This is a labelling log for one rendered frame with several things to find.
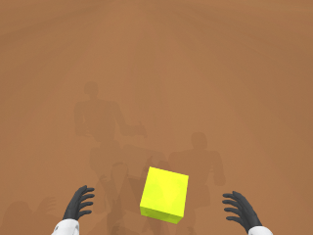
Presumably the robot right hand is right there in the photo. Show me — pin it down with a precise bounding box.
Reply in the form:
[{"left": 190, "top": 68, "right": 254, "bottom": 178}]
[{"left": 222, "top": 191, "right": 263, "bottom": 235}]

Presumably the robot left hand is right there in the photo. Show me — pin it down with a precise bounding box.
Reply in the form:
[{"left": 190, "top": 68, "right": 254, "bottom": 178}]
[{"left": 62, "top": 185, "right": 95, "bottom": 221}]

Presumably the left robot forearm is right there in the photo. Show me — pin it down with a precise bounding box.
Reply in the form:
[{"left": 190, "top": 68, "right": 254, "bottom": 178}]
[{"left": 51, "top": 218, "right": 79, "bottom": 235}]

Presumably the carton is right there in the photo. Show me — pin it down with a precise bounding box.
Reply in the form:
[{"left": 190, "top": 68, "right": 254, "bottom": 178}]
[{"left": 140, "top": 167, "right": 189, "bottom": 224}]

